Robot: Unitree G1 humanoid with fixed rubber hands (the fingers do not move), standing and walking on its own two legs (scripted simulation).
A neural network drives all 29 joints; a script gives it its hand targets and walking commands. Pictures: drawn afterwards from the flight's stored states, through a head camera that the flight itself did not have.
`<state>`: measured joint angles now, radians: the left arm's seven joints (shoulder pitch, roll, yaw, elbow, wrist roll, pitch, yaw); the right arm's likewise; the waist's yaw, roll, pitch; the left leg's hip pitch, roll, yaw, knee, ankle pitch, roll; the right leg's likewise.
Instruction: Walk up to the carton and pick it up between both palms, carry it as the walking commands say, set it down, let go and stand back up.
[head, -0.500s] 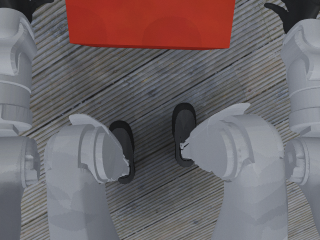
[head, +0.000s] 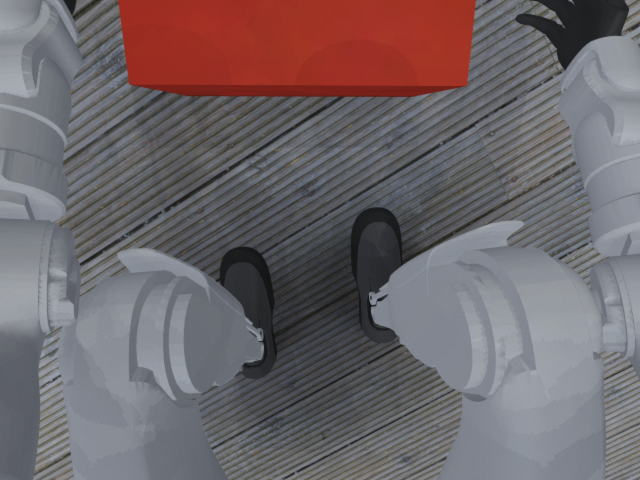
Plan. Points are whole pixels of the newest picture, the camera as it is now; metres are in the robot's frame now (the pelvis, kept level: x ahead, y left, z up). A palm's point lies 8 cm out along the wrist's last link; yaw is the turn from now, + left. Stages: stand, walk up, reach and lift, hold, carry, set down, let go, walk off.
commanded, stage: reach and lift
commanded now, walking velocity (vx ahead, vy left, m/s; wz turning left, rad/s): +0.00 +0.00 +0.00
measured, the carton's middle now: (300, 14) +0.52 -0.02 -0.24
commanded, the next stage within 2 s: none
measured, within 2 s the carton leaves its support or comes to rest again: leaves its support in 1.66 s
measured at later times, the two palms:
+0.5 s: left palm out of the picture +0.55 +0.17 -0.17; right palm (556, 26) +0.48 -0.25 -0.18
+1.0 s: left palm out of the picture +0.54 +0.16 -0.17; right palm out of the picture +0.53 -0.22 -0.16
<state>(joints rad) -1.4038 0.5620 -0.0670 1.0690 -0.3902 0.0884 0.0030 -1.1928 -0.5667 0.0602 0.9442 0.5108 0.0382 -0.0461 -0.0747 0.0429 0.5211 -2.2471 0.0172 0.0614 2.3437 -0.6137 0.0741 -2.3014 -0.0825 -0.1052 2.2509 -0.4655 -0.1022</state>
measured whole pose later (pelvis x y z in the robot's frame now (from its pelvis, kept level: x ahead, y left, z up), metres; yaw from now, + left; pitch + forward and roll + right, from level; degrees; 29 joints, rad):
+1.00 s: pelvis -0.01 +0.00 +0.01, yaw +2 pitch +31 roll -1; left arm -1.51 0.43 -0.14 1.22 -0.36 0.01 0.12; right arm -1.51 -0.44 0.09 1.28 0.47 -0.01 -0.09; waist -0.08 -0.01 0.49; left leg -2.26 -0.01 0.07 2.30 -0.57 0.07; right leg -2.31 -0.06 -0.06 2.22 -0.45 -0.06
